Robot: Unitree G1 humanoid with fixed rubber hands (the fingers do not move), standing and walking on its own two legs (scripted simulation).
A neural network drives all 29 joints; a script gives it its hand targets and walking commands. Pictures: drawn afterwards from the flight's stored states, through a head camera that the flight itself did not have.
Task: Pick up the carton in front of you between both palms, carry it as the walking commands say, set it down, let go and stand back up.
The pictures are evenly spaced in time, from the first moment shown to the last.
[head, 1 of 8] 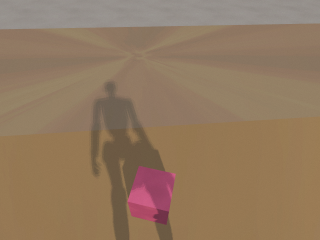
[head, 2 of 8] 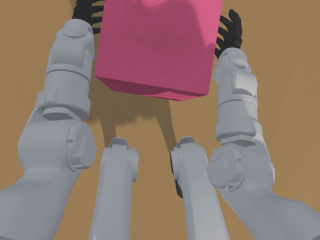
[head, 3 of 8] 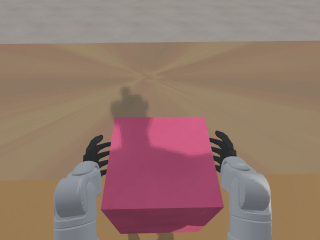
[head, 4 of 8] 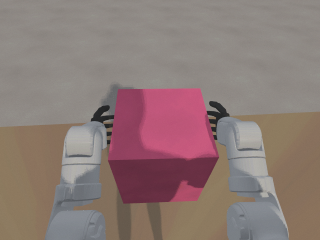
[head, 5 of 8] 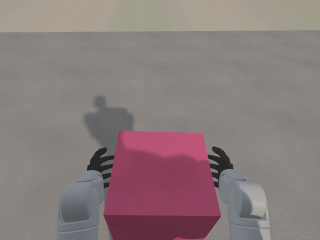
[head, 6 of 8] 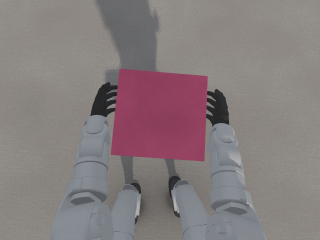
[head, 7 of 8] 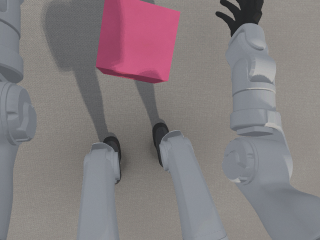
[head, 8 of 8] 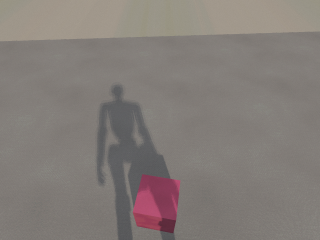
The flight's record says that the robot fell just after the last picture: no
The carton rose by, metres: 0.69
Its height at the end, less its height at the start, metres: -0.47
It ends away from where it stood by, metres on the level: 5.50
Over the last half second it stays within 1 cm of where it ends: yes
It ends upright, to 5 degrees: yes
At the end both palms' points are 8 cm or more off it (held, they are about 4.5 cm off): yes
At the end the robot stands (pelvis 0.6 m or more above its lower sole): yes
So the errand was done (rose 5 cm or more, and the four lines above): yes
